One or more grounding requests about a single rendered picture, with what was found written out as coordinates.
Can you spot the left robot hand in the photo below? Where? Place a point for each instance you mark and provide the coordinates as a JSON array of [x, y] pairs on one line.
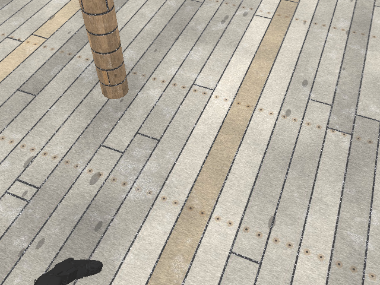
[[68, 270]]

